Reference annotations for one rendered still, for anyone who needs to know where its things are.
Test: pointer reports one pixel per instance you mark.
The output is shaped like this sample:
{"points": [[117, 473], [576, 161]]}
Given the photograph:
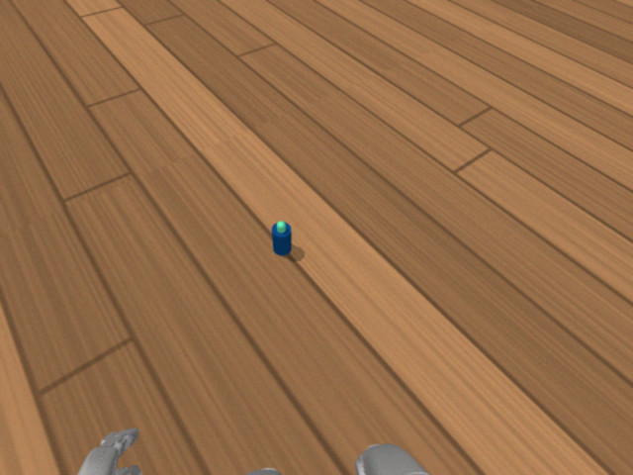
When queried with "bottle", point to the bottle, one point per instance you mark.
{"points": [[281, 235]]}

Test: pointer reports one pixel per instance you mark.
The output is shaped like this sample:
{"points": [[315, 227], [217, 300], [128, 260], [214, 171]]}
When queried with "left robot hand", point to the left robot hand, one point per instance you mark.
{"points": [[103, 460]]}

